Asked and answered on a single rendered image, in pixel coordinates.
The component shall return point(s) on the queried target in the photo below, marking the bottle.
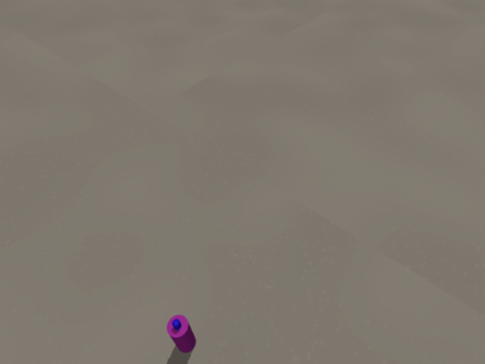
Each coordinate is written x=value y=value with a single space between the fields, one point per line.
x=181 y=333

